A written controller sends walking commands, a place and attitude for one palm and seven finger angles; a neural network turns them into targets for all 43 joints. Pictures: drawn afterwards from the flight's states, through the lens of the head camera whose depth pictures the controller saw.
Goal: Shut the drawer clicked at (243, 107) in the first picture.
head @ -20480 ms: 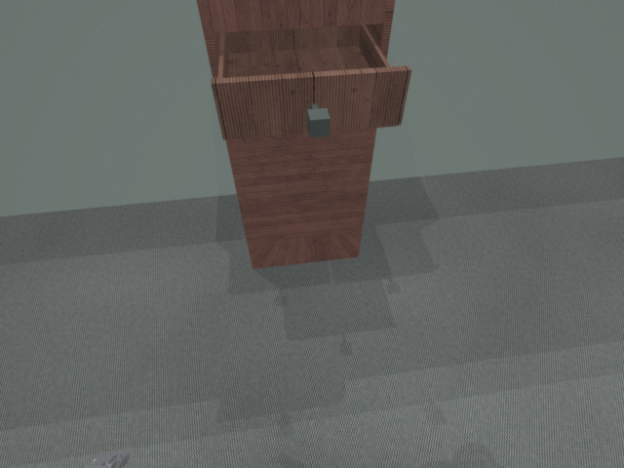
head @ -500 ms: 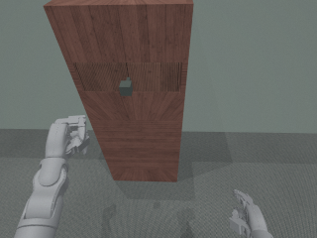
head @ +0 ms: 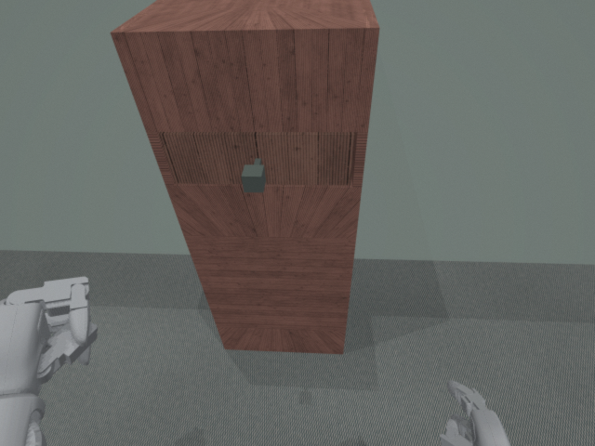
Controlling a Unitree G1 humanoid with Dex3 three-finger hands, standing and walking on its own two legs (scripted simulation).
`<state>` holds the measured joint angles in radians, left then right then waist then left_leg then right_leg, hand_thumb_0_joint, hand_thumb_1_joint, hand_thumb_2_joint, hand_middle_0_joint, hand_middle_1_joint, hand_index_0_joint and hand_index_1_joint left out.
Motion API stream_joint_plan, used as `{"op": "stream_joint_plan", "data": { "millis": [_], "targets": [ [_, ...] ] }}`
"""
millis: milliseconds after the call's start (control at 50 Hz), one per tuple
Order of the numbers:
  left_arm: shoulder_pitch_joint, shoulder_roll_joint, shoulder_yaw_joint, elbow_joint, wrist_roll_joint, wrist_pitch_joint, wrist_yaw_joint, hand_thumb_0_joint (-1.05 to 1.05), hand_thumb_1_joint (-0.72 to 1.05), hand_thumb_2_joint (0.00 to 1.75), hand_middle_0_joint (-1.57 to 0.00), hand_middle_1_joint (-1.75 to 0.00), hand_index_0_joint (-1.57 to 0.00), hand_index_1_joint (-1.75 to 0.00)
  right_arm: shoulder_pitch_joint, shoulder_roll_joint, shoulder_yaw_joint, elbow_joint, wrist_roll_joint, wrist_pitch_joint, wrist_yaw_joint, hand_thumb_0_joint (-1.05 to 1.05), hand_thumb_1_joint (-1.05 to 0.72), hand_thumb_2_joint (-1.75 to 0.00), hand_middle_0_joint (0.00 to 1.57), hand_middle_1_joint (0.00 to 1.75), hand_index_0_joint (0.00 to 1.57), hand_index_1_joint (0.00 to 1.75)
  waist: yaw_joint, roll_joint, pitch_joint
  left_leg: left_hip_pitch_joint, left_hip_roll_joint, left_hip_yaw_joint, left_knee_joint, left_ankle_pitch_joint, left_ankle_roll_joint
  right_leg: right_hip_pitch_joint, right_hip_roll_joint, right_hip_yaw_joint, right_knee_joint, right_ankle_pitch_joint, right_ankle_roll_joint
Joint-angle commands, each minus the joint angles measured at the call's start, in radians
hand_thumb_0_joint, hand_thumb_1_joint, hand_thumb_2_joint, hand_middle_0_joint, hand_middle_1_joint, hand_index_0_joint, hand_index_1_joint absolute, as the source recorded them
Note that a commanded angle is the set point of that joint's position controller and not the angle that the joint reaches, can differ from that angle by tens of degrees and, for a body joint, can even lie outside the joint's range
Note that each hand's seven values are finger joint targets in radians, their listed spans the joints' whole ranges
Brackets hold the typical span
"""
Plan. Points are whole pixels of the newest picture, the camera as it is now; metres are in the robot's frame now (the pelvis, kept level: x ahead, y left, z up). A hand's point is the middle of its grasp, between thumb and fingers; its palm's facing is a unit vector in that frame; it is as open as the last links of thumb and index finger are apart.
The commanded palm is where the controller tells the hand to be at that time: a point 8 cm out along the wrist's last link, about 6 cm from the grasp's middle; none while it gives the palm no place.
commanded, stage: draw the hand back to the body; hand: left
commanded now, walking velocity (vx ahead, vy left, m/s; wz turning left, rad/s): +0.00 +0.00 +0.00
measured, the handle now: (255, 172) +0.59 +0.16 +0.06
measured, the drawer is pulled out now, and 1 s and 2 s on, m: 0.00 0.00 0.00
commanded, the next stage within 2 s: step back with the hand held close in 0.18 s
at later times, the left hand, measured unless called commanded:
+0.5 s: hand (81, 314) +0.20 +0.25 +0.16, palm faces +0.35 -0.81 -0.46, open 3.2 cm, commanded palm +0.13 +0.29 +0.17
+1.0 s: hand (30, 385) +0.13 +0.27 +0.14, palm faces +0.34 -0.81 -0.48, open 3.2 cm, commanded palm +0.07 +0.31 +0.17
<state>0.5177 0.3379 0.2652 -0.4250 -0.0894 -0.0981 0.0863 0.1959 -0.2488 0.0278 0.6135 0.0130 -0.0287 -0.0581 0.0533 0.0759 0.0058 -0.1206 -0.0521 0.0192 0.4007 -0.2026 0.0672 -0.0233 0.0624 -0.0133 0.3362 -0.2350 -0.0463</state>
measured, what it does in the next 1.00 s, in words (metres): shifts its weight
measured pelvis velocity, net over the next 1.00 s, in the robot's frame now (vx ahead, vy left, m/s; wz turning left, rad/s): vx -0.06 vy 0.03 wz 0.00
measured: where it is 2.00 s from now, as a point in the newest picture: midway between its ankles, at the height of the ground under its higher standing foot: outside the picture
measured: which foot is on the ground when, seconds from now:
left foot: down 0.00-1.00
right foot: down 0.00-1.00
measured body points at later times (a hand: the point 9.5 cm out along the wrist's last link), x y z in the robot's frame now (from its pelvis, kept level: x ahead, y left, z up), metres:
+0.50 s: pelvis +0.00 +0.01 +0.00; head +0.01 -0.01 +0.45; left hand +0.17 +0.29 +0.19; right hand +0.19 -0.22 -0.09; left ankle +0.01 +0.07 -0.74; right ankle -0.03 -0.09 -0.74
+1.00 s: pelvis -0.06 +0.03 -0.01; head -0.04 +0.03 +0.44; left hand +0.10 +0.31 +0.17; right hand +0.12 -0.22 -0.09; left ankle +0.01 +0.07 -0.74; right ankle -0.03 -0.09 -0.74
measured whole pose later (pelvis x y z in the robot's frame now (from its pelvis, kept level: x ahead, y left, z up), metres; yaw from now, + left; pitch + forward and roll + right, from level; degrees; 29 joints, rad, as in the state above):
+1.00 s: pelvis -0.06 +0.03 -0.01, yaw +0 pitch +1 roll -2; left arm 0.63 0.39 0.37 -0.55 -0.05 -0.21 0.13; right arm 0.19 -0.24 -0.01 0.53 0.01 0.01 -0.07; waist 0.00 0.04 0.01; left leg -0.42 -0.06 0.03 0.57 -0.22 0.09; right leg -0.32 0.04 -0.02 0.51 -0.21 -0.01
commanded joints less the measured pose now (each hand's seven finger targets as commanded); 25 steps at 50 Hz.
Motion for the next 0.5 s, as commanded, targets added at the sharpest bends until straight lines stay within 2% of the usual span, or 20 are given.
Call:
{"op": "stream_joint_plan", "data": {
  "millis": [0, 80, 120, 160, 220, 260, 280, 300, 320, 340, 380, 400, 440, 480],
  "targets": [
    [-0.032, 0.164, 0.119, -0.271, -0.002, -0.071, 0.017, 0.0, 0.9, 0.9, -1.4, -1.6, -1.4, -1.6, -0.154, -0.095, -0.036, -0.178, 0.001, -0.075, -0.008, 0.0, -0.9, -0.9, 0.2, 0.3, 0.2, 0.3, 0.005, -0.005, -0.046, 0.079, 0.07, -0.071, -0.046, 0.137, -0.033, -0.114, -0.047, 0.033, -0.068, 0.11, 0.017],
    [-0.093, 0.129, 0.081, -0.238, 0.009, -0.066, 0.026, 0.0, 0.9, 0.9, -1.4, -1.6, -1.4, -1.6, -0.145, -0.096, -0.037, -0.165, -0.001, -0.082, -0.013, 0.0, -0.9, -0.9, 0.2, 0.3, 0.2, 0.3, -0.012, -0.017, 0.015, 0.071, 0.073, -0.09, -0.065, 0.066, -0.03, -0.156, -0.05, 0.027, -0.064, 0.05, 0.018],
    [-0.105, 0.133, 0.088, -0.216, 0.008, -0.062, 0.029, 0.0, 0.9, 0.9, -1.4, -1.6, -1.4, -1.6, -0.143, -0.097, -0.035, -0.16, -0.005, -0.082, -0.019, 0.0, -0.9, -0.9, 0.2, 0.3, 0.2, 0.3, -0.009, -0.054, 0.024, 0.063, 0.07, -0.093, -0.073, 0.041, -0.027, -0.158, -0.05, 0.027, -0.072, 0.031, 0.018],
    [-0.106, 0.145, 0.102, -0.22, 0.008, -0.064, 0.032, 0.0, 0.9, 0.9, -1.4, -1.6, -1.4, -1.6, -0.143, -0.095, -0.036, -0.162, -0.006, -0.08, -0.023, 0.0, -0.9, -0.9, 0.2, 0.3, 0.2, 0.3, -0.001, -0.064, -0.012, 0.068, 0.07, -0.091, -0.068, 0.045, -0.026, -0.138, -0.053, 0.029, -0.066, 0.03, 0.017],
    [-0.097, 0.146, 0.108, -0.244, 0.007, -0.065, 0.033, 0.0, 0.9, 0.9, -1.4, -1.6, -1.4, -1.6, -0.145, -0.091, -0.032, -0.163, -0.008, -0.084, -0.021, 0.0, -0.9, -0.9, 0.2, 0.3, 0.2, 0.3, 0.006, -0.026, -0.052, 0.075, 0.069, -0.088, -0.06, 0.096, -0.03, -0.104, -0.057, 0.032, -0.052, 0.076, 0.013],
    [-0.093, 0.153, 0.112, -0.268, 0.01, -0.063, 0.035, 0.0, 0.9, 0.9, -1.4, -1.6, -1.4, -1.6, -0.144, -0.091, -0.03, -0.163, -0.009, -0.086, -0.018, 0.0, -0.9, -0.9, 0.2, 0.3, 0.2, 0.3, 0.011, 0.024, -0.079, 0.082, 0.071, -0.09, -0.053, 0.148, -0.038, -0.084, -0.056, 0.031, -0.036, 0.12, 0.01],
    [-0.09, 0.156, 0.114, -0.273, 0.01, -0.06, 0.036, 0.0, 0.9, 0.9, -1.4, -1.6, -1.4, -1.6, -0.144, -0.091, -0.028, -0.165, -0.01, -0.087, -0.017, 0.0, -0.9, -0.9, 0.2, 0.3, 0.2, 0.3, 0.012, 0.019, -0.079, 0.081, 0.072, -0.095, -0.051, 0.168, -0.041, -0.08, -0.055, 0.029, -0.032, 0.133, 0.01],
    [-0.264, 0.343, 0.304, -0.371, 0.016, -0.112, 0.049, 0.0, 0.9, 0.9, -1.4, -1.6, -1.4, -1.6, -0.147, -0.099, -0.024, -0.221, 0.002, -0.068, -0.013, 0.0, -0.9, -0.9, 0.2, 0.3, 0.2, 0.3, -0.019, 0.093, 0.007, 0.013, 0.083, -0.121, -0.045, 0.088, -0.008, -0.143, -0.09, 0.1, -0.066, 0.154, 0.016],
    [-0.149, 0.26, 0.244, -0.308, 0.013, -0.122, 0.038, 0.0, 0.9, 0.9, -1.4, -1.6, -1.4, -1.6, -0.152, -0.098, -0.032, -0.186, -0.011, -0.057, -0.016, 0.0, -0.9, -0.9, 0.2, 0.3, 0.2, 0.3, -0.023, 0.032, -0.003, -0.014, 0.082, -0.13, -0.017, 0.111, 0.002, -0.158, -0.115, 0.11, -0.067, 0.177, 0.013],
    [-0.047, 0.211, 0.2, -0.255, 0.016, -0.115, 0.03, 0.0, 0.9, 0.9, -1.4, -1.6, -1.4, -1.6, -0.144, -0.103, -0.038, -0.181, -0.015, -0.044, -0.01, 0.0, -0.9, -0.9, 0.2, 0.3, 0.2, 0.3, -0.026, -0.008, 0.007, -0.005, 0.083, -0.124, -0.005, 0.155, 0.004, -0.178, -0.119, 0.117, -0.069, 0.198, 0.017],
    [0.03, 0.147, 0.145, -0.215, 0.016, -0.102, 0.015, 0.0, 0.9, 0.9, -1.4, -1.6, -1.4, -1.6, -0.129, -0.111, -0.048, -0.192, -0.014, -0.015, 0.002, 0.0, -0.9, -0.9, 0.2, 0.3, 0.2, 0.3, -0.035, -0.046, -0.025, 0.011, 0.096, -0.117, 0.002, 0.24, 0.0, -0.181, -0.118, 0.091, -0.047, 0.231, 0.033],
    [0.05, 0.149, 0.151, -0.221, 0.015, -0.108, 0.014, 0.0, 0.9, 0.9, -1.4, -1.6, -1.4, -1.6, -0.133, -0.113, -0.055, -0.197, -0.015, -0.01, 0.002, 0.0, -0.9, -0.9, 0.2, 0.3, 0.2, 0.3, -0.034, -0.029, -0.051, 0.03, 0.1, -0.108, 0.0, 0.288, -0.001, -0.184, -0.113, 0.074, -0.033, 0.256, 0.04],
    [0.097, 0.15, 0.154, -0.206, 0.013, -0.107, 0.014, 0.0, 0.9, 0.9, -1.4, -1.6, -1.4, -1.6, -0.118, -0.113, -0.064, -0.202, -0.01, 0.014, 0.003, 0.0, -0.9, -0.9, 0.2, 0.3, 0.2, 0.3, -0.038, -0.054, -0.107, 0.033, 0.117, -0.107, 0.001, 0.358, -0.002, -0.162, -0.109, 0.056, 0.004, 0.29, 0.054],
    [0.11, 0.175, 0.176, -0.233, 0.01, -0.11, 0.018, 0.0, 0.9, 0.9, -1.4, -1.6, -1.4, -1.6, -0.12, -0.111, -0.072, -0.215, -0.003, 0.033, 0.001, 0.0, -0.9, -0.9, 0.2, 0.3, 0.2, 0.3, -0.04, -0.082, -0.151, 0.029, 0.125, -0.101, 0.007, 0.401, 0.0, -0.145, -0.107, 0.05, 0.034, 0.338, 0.065]
  ]
}}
